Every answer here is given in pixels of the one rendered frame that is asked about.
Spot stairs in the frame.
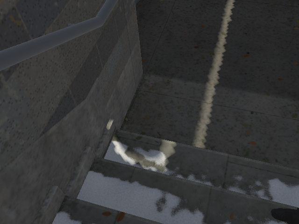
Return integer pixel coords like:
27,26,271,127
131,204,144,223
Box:
52,129,299,224

